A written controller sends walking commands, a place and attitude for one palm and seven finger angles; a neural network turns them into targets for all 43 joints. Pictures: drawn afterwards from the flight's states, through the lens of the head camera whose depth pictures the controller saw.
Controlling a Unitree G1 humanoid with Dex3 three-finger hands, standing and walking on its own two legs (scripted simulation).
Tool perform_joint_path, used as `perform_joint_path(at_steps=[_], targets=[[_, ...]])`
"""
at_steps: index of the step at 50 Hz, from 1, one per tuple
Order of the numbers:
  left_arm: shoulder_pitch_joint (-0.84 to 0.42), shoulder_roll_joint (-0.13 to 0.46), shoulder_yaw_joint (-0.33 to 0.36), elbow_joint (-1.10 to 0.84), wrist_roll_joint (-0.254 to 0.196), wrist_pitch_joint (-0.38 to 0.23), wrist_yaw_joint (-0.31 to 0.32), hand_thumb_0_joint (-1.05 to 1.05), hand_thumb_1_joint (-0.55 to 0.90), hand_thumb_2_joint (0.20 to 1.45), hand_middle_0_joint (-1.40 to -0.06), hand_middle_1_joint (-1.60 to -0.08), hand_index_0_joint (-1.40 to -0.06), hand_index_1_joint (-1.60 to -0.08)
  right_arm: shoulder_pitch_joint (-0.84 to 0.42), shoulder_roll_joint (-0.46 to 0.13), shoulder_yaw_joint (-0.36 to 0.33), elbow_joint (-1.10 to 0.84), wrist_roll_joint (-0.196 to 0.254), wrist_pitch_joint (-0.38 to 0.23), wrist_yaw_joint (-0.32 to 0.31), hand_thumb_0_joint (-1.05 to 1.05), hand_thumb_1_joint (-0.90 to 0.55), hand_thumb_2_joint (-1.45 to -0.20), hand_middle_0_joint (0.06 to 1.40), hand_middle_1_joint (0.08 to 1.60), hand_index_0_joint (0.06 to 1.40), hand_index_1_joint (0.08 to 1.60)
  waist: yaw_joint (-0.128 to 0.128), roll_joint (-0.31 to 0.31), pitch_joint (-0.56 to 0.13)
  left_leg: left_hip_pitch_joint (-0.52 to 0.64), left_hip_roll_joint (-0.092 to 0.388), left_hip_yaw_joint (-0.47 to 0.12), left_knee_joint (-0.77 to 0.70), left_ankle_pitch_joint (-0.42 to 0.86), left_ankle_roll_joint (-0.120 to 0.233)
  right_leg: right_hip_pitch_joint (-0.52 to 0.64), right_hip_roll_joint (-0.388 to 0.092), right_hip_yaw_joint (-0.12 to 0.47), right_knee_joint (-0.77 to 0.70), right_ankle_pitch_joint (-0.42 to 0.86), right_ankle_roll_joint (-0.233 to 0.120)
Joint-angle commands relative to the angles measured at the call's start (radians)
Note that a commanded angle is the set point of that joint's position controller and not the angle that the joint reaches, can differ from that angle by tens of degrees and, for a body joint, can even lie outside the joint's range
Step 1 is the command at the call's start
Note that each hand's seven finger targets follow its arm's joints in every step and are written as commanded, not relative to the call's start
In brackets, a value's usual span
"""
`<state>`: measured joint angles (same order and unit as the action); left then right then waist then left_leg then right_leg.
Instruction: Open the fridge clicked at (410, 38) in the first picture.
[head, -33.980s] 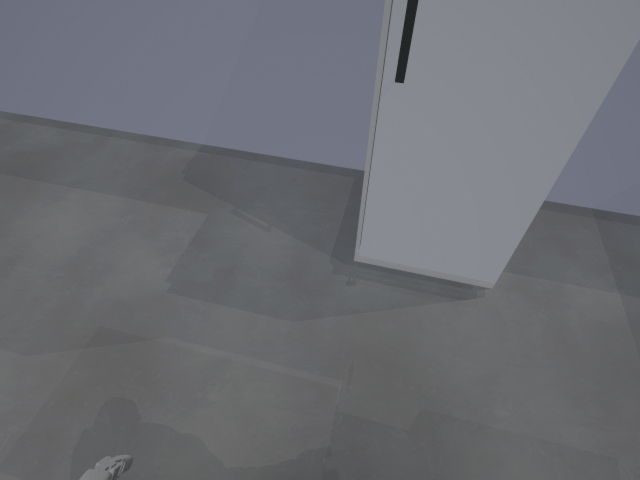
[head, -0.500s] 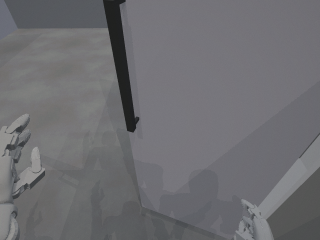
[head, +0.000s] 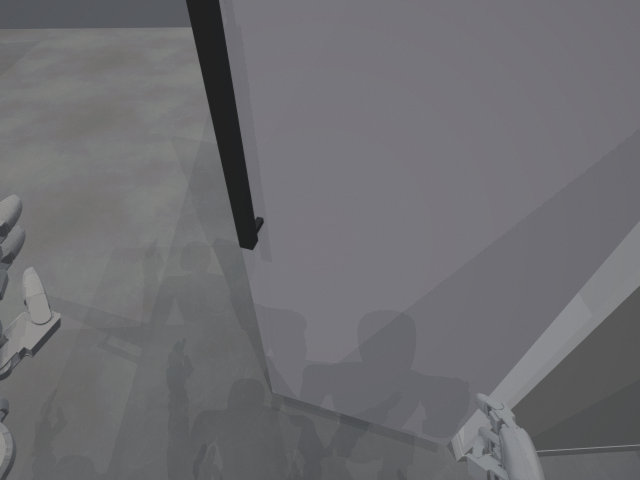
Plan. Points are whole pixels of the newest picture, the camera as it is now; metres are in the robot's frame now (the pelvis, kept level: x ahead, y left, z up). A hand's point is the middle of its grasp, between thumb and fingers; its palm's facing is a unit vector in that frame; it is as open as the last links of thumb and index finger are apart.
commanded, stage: step back with the hand held close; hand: left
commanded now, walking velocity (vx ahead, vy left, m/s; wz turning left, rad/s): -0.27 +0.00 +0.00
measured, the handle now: (237, 135) +0.44 +0.16 +0.22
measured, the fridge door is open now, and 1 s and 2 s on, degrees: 70 70 70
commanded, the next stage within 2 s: stop stepping back and stand still in 0.96 s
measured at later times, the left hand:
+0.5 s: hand out of the picture +0.11 +0.29 +0.16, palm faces +0.53 -0.75 -0.40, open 7.4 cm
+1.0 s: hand out of the picture +0.00 +0.29 +0.17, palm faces +0.57 -0.72 -0.41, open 7.4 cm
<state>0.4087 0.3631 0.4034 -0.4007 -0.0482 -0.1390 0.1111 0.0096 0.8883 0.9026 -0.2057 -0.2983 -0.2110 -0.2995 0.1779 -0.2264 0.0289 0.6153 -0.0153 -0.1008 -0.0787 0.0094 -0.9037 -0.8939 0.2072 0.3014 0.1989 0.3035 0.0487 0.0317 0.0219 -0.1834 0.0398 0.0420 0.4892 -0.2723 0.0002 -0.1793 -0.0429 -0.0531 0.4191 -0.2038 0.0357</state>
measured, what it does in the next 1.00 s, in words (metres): walks backwards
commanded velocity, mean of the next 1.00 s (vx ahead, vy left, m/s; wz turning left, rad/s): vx -0.32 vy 0.00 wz -0.06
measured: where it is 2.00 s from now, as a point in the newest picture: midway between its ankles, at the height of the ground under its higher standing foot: outside the picture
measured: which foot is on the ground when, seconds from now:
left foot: down 0.00-1.00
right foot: down 0.00-0.94, up 0.96-1.00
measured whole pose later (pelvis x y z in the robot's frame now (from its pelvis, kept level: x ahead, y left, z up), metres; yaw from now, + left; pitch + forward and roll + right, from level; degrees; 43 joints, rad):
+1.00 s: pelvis -0.19 +0.01 -0.04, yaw +7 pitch -4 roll -3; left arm 0.39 0.40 0.48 -0.53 -0.01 -0.30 0.14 0.01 0.88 0.90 -0.21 -0.30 -0.21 -0.30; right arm 0.18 -0.21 -0.03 0.62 -0.02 -0.15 -0.07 0.01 -0.91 -0.89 0.21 0.30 0.20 0.30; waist 0.01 0.00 0.12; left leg -0.52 0.06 0.04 0.73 -0.13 0.06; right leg -0.62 0.05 0.09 1.09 -0.40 0.05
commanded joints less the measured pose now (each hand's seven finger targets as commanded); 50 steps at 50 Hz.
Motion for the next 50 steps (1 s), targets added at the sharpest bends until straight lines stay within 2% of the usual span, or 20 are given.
perform_joint_path(at_steps=[1, 6, 13, 18, 22, 24, 30, 32, 35, 37, 40, 41, 43, 44, 45, 46, 47, 48, 49, 50], targets=[[0.058, 0.171, 0.089, -0.205, 0.0, -0.069, 0.01, 0.0, 0.9, 0.9, -0.2, -0.3, -0.2, -0.3, -0.091, -0.112, -0.06, -0.187, 0.0, -0.013, -0.01, 0.0, -0.9, -0.9, 0.2, 0.3, 0.2, 0.3, -0.015, 0.028, -0.164, -0.002, 0.026, -0.027, -0.056, 0.371, 0.028, 0.057, -0.055, 0.054, 0.007, 0.349, -0.032], [0.098, 0.257, 0.18, -0.339, 0.002, -0.094, 0.029, 0.0, 0.9, 0.9, -0.2, -0.3, -0.2, -0.3, -0.097, -0.107, -0.067, -0.231, 0.004, 0.011, -0.016, 0.0, -0.9, -0.9, 0.2, 0.3, 0.2, 0.3, -0.011, 0.024, -0.239, -0.075, 0.045, -0.061, -0.071, 0.373, 0.039, 0.12, -0.024, 0.046, 0.089, 0.374, -0.021], [0.086, 0.214, 0.176, -0.327, 0.01, -0.123, 0.035, 0.0, 0.9, 0.9, -0.2, -0.3, -0.2, -0.3, -0.071, -0.119, -0.069, -0.244, 0.006, -0.015, -0.022, 0.0, -0.9, -0.9, 0.2, 0.3, 0.2, 0.3, -0.015, 0.14, -0.146, -0.364, 0.1, -0.115, -0.163, 0.056, 0.083, 0.197, 0.023, 0.045, 0.238, 0.249, -0.008], [0.042, 0.183, 0.154, -0.264, 0.023, -0.146, 0.034, 0.0, 0.9, 0.9, -0.2, -0.3, -0.2, -0.3, -0.041, -0.128, -0.074, -0.224, 0.013, -0.045, -0.018, 0.0, -0.9, -0.9, 0.2, 0.3, 0.2, 0.3, -0.032, 0.064, -0.059, -0.502, 0.08, -0.122, -0.144, -0.312, 0.092, 0.139, 0.007, 0.104, 0.204, 0.095, -0.018], [-0.052, 0.18, 0.126, -0.286, 0.037, -0.168, 0.032, 0.0, 0.9, 0.9, -0.2, -0.3, -0.2, -0.3, -0.035, -0.127, -0.076, -0.207, 0.007, -0.064, -0.016, 0.0, -0.9, -0.9, 0.2, 0.3, 0.2, 0.3, -0.043, -0.018, -0.023, -0.43, 0.037, -0.116, -0.067, -0.366, 0.077, -0.032, -0.017, 0.164, 0.074, -0.132, -0.034], [-0.077, 0.178, 0.119, -0.282, 0.041, -0.175, 0.035, 0.0, 0.9, 0.9, -0.2, -0.3, -0.2, -0.3, -0.033, -0.129, -0.074, -0.204, 0.006, -0.072, -0.016, 0.0, -0.9, -0.9, 0.2, 0.3, 0.2, 0.3, -0.042, 0.01, -0.009, -0.44, 0.042, -0.132, -0.079, -0.414, 0.078, -0.07, -0.005, 0.158, 0.065, -0.253, -0.034], [-0.025, 0.229, 0.178, -0.357, 0.037, -0.21, 0.043, 0.0, 0.9, 0.9, -0.2, -0.3, -0.2, -0.3, -0.033, -0.112, -0.074, -0.202, 0.007, -0.101, -0.013, 0.0, -0.9, -0.9, 0.2, 0.3, 0.2, 0.3, -0.034, 0.076, -0.135, -0.367, 0.041, -0.145, -0.08, -0.298, 0.077, -0.022, 0.023, 0.149, 0.153, -0.045, -0.035], [0.023, 0.237, 0.209, -0.346, 0.037, -0.221, 0.039, 0.0, 0.9, 0.9, -0.2, -0.3, -0.2, -0.3, -0.036, -0.115, -0.076, -0.208, 0.004, -0.104, -0.01, 0.0, -0.9, -0.9, 0.2, 0.3, 0.2, 0.3, -0.031, 0.081, -0.144, -0.45, 0.064, -0.162, -0.104, -0.375, 0.092, 0.045, 0.034, 0.159, 0.198, -0.051, -0.03], [0.015, 0.216, 0.22, -0.305, 0.051, -0.232, 0.031, 0.0, 0.9, 0.9, -0.2, -0.3, -0.2, -0.3, -0.031, -0.131, -0.092, -0.213, 0.008, -0.1, -0.004, 0.0, -0.9, -0.9, 0.2, 0.3, 0.2, 0.3, -0.031, 0.089, -0.067, -0.652, 0.082, -0.154, -0.092, -0.559, 0.109, 0.08, 0.05, 0.204, 0.248, -0.185, -0.043], [-0.005, 0.225, 0.221, -0.296, 0.044, -0.235, 0.026, 0.0, 0.9, 0.9, -0.2, -0.3, -0.2, -0.3, -0.034, -0.12, -0.095, -0.206, 0.006, -0.104, -0.003, 0.0, -0.9, -0.9, 0.2, 0.3, 0.2, 0.3, -0.034, 0.016, -0.045, -0.565, 0.047, -0.125, -0.016, -0.472, 0.086, -0.045, 0.019, 0.258, 0.181, -0.176, -0.065], [0.005, 0.255, 0.211, -0.275, 0.02, -0.232, 0.033, 0.0, 0.9, 0.9, -0.2, -0.3, -0.2, -0.3, -0.011, -0.095, -0.093, -0.146, 0.002, -0.09, 0.011, 0.0, -0.9, -0.9, 0.2, 0.3, 0.2, 0.3, -0.048, -0.179, -0.078, -0.19, -0.043, -0.042, 0.33, -0.258, 0.017, -0.429, -0.143, 0.44, -0.083, -0.318, -0.133], [-0.007, 0.257, 0.205, -0.269, 0.018, -0.228, 0.039, 0.0, 0.9, 0.9, -0.2, -0.3, -0.2, -0.3, -0.002, -0.091, -0.091, -0.12, -0.002, -0.079, 0.017, 0.0, -0.9, -0.9, 0.2, 0.3, 0.2, 0.3, -0.055, -0.21, -0.087, -0.094, -0.053, -0.03, 0.422, -0.224, 0.007, -0.519, -0.188, 0.462, -0.146, -0.38, -0.152], [-0.038, 0.255, 0.183, -0.285, 0.017, -0.215, 0.043, 0.0, 0.9, 0.9, -0.2, -0.3, -0.2, -0.3, 0.009, -0.076, -0.084, -0.106, 0.004, -0.059, 0.025, 0.0, -0.9, -0.9, 0.2, 0.3, 0.2, 0.3, -0.066, -0.3, -0.1, 0.022, -0.045, -0.026, 0.419, -0.187, 0.009, -0.588, -0.19, 0.366, -0.149, -0.401, -0.13], [-0.057, 0.259, 0.181, -0.304, 0.014, -0.215, 0.04, 0.0, 0.9, 0.9, -0.2, -0.3, -0.2, -0.3, 0.007, -0.085, -0.088, -0.113, 0.01, -0.056, 0.023, 0.0, -0.9, -0.9, 0.2, 0.3, 0.2, 0.3, -0.073, -0.282, -0.104, 0.077, -0.044, -0.024, 0.351, -0.169, 0.014, -0.618, -0.149, 0.304, -0.101, -0.381, -0.102], [-0.078, 0.252, 0.175, -0.324, 0.009, -0.218, 0.035, 0.0, 0.9, 0.9, -0.2, -0.3, -0.2, -0.3, 0.001, -0.105, -0.089, -0.133, 0.012, -0.058, 0.013, 0.0, -0.9, -0.9, 0.2, 0.3, 0.2, 0.3, -0.081, -0.176, -0.063, 0.023, 0.006, -0.106, 0.161, -0.241, 0.044, -0.614, -0.076, 0.247, 0.029, -0.373, -0.067], [-0.111, 0.245, 0.175, -0.362, 0.009, -0.224, 0.034, 0.0, 0.9, 0.9, -0.2, -0.3, -0.2, -0.3, -0.037, -0.136, -0.093, -0.165, 0.01, -0.075, -0.004, 0.0, -0.9, -0.9, 0.2, 0.3, 0.2, 0.3, -0.08, 0.111, -0.022, -0.184, 0.148, -0.296, -0.132, -0.408, 0.12, -0.506, 0.039, 0.171, 0.347, -0.352, -0.025], [-0.13, 0.218, 0.195, -0.386, 0.021, -0.23, 0.049, 0.0, 0.9, 0.9, -0.2, -0.3, -0.2, -0.3, -0.063, -0.157, -0.095, -0.174, -0.002, -0.103, -0.014, 0.0, -0.9, -0.9, 0.2, 0.3, 0.2, 0.3, -0.071, 0.418, -0.053, -0.508, 0.402, -0.568, -0.395, -0.58, 0.229, -0.256, 0.17, 0.061, 0.868, -0.289, 0.021], [-0.156, 0.263, 0.228, -0.373, 0.033, -0.225, 0.062, 0.0, 0.9, 0.9, -0.2, -0.3, -0.2, -0.3, -0.038, -0.093, -0.094, -0.131, -0.009, -0.118, -0.012, 0.0, -0.9, -0.9, 0.2, 0.3, 0.2, 0.3, -0.075, 0.289, -0.092, -0.497, 0.418, -0.527, -0.377, -0.441, 0.218, -0.269, 0.12, 0.162, 1.081, -0.285, 0.006], [-0.176, 0.274, 0.239, -0.399, 0.028, -0.236, 0.061, 0.0, 0.9, 0.9, -0.2, -0.3, -0.2, -0.3, -0.041, -0.089, -0.113, -0.118, -0.007, -0.124, -0.005, 0.0, -0.9, -0.9, 0.2, 0.3, 0.2, 0.3, -0.057, 0.19, -0.153, -0.397, 0.384, -0.408, -0.296, -0.299, 0.199, -0.28, 0.108, 0.172, 1.087, -0.285, -0.001], [-0.115, 0.243, 0.218, -0.358, 0.016, -0.232, 0.051, 0.0, 0.9, 0.9, -0.2, -0.3, -0.2, -0.3, -0.05, -0.128, -0.146, -0.113, 0.006, -0.122, 0.007, 0.0, -0.9, -0.9, 0.2, 0.3, 0.2, 0.3, -0.035, 0.151, -0.202, -0.342, 0.346, -0.291, -0.232, -0.249, 0.175, -0.253, 0.133, 0.119, 1.081, -0.287, 0.0]])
